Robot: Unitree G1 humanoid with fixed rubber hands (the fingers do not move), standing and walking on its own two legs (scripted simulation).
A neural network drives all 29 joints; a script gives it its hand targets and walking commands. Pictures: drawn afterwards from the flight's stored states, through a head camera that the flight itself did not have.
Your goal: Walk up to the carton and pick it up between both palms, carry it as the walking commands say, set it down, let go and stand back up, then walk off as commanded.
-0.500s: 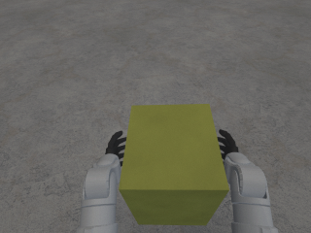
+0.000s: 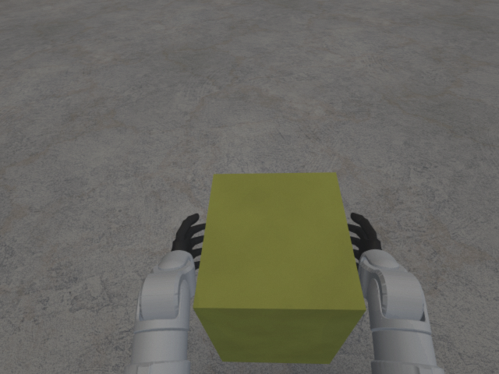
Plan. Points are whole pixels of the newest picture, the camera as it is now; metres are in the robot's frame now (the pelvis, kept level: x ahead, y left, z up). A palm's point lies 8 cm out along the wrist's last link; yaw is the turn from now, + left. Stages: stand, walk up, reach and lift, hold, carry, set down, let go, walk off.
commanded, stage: carry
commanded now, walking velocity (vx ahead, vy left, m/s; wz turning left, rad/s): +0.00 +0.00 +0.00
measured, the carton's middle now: (274, 274) +0.29 +0.00 -0.01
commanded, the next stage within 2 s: hold in 0.58 s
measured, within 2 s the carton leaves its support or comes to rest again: neither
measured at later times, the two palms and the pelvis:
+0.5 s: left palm (181, 270) +0.26 +0.15 +0.05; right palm (370, 271) +0.26 -0.15 +0.05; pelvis -0.01 +0.00 +0.00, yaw +0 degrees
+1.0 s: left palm (189, 284) +0.24 +0.13 +0.04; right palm (378, 280) +0.25 -0.16 +0.04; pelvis -0.04 -0.02 +0.00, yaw +8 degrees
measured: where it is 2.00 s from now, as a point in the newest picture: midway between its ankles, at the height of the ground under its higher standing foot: outside the picture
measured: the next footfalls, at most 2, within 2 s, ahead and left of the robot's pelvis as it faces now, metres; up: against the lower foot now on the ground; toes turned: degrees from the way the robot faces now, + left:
none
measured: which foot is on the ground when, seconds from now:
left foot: down 0.00-1.00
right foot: down 0.00-1.00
